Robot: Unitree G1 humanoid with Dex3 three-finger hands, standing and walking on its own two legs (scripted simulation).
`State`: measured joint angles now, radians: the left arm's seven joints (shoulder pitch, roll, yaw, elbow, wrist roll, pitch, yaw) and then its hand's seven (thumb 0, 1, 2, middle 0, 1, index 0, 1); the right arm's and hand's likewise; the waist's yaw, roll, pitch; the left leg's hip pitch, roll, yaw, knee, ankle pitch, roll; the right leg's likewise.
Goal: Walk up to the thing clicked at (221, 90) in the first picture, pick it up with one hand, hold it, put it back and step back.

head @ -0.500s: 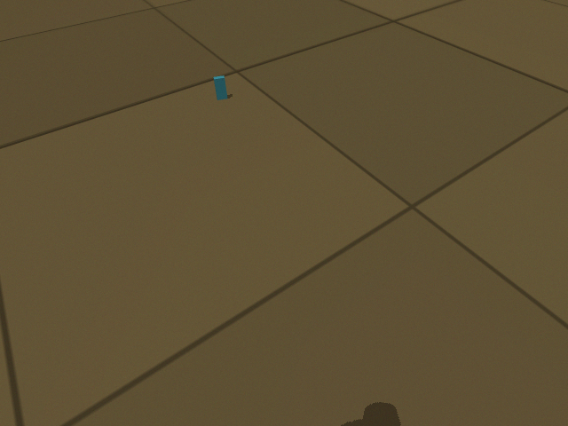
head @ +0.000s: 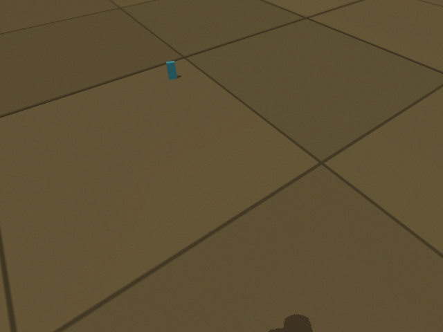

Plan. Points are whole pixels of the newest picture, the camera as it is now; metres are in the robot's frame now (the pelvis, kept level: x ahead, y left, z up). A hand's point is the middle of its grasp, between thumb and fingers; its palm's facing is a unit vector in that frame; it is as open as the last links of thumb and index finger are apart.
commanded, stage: stand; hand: left
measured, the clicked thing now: (171, 70) +2.23 +0.42 -0.71
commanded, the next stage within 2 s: walk up in 0.62 s
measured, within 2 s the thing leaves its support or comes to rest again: neither
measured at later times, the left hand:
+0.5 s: hand out of the picture +0.07 +0.25 -0.15, palm faces -0.01 -0.94 -0.35, open 7.4 cm
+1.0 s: hand out of the picture +0.09 +0.40 -0.17, palm faces +0.11 -0.91 -0.41, open 7.4 cm
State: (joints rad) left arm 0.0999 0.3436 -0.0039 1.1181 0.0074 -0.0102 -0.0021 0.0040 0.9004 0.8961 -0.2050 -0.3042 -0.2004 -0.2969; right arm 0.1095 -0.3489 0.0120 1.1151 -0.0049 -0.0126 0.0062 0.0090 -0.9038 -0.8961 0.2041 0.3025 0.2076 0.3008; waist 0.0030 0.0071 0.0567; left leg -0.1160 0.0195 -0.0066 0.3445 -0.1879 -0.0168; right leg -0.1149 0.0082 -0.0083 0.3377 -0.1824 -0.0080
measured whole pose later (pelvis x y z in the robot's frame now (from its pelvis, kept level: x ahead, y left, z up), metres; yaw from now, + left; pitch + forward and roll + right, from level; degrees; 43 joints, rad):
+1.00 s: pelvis +0.09 +0.08 -0.02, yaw +5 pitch -2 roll -1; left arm 0.28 0.52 0.09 1.05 0.05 -0.02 -0.07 0.01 0.90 0.90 -0.21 -0.30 -0.20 -0.30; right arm 0.20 -0.47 -0.11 0.99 -0.02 -0.05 0.12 0.01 -0.90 -0.90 0.20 0.30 0.21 0.30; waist 0.04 -0.04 -0.04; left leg -0.36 0.09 0.07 0.61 -0.22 -0.01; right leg -0.04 -0.11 -0.06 0.53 -0.46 -0.04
